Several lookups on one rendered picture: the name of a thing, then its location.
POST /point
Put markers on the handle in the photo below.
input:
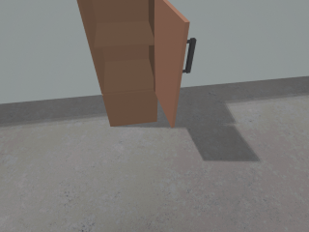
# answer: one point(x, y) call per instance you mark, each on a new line
point(190, 54)

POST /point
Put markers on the cupboard door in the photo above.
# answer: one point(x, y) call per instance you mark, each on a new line
point(170, 40)

